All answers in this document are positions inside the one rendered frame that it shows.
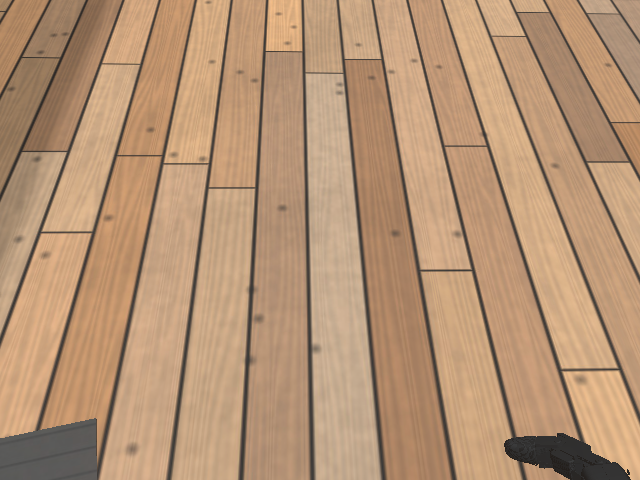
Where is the right robot hand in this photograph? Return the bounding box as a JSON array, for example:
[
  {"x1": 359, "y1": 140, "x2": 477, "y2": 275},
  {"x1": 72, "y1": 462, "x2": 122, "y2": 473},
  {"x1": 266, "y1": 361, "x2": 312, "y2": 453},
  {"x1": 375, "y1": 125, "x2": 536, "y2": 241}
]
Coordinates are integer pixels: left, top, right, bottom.
[{"x1": 504, "y1": 433, "x2": 631, "y2": 480}]

